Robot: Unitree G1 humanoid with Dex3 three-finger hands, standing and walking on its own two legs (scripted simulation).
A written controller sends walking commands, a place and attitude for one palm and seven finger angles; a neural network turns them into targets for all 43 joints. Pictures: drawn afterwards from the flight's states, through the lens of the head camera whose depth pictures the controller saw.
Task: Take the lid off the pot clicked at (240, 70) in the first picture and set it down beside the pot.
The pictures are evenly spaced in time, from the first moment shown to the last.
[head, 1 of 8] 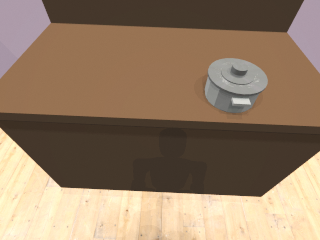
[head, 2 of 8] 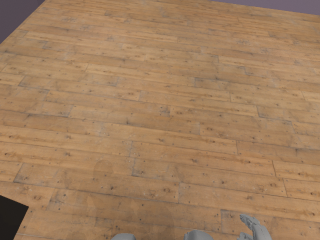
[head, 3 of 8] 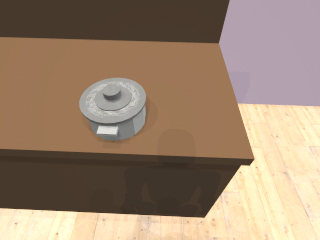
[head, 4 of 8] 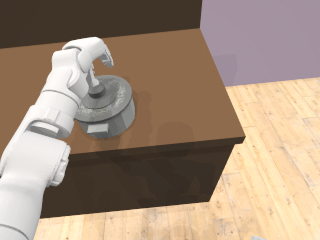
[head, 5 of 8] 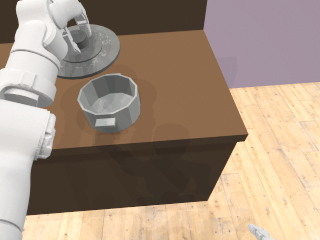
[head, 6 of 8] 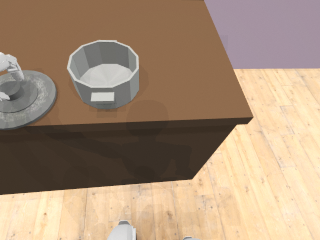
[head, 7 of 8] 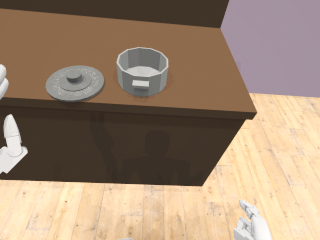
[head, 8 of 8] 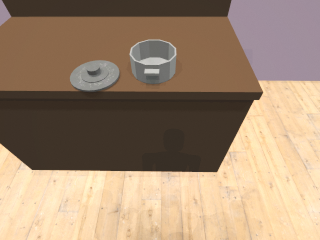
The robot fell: no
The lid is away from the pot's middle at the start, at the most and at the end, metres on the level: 0.00 0.24 0.24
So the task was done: yes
